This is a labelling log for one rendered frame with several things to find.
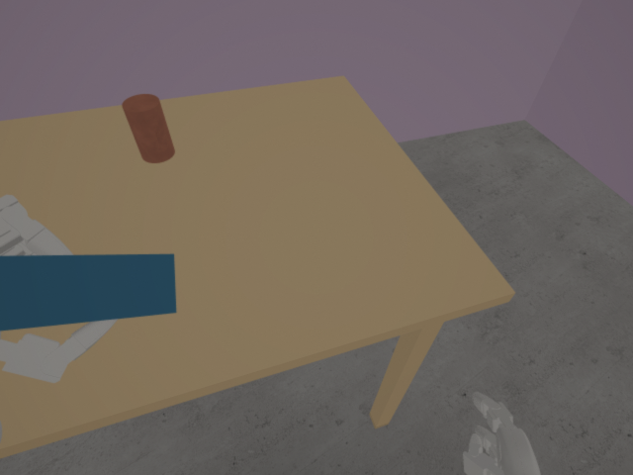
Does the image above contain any robot left hand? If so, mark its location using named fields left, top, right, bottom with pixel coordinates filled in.
left=0, top=195, right=118, bottom=383

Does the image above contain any table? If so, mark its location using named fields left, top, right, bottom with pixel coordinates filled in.
left=0, top=76, right=515, bottom=458

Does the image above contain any sponge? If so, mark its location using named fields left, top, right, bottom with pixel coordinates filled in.
left=0, top=254, right=176, bottom=331

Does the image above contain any robot right hand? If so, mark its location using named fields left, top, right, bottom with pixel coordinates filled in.
left=463, top=392, right=541, bottom=475

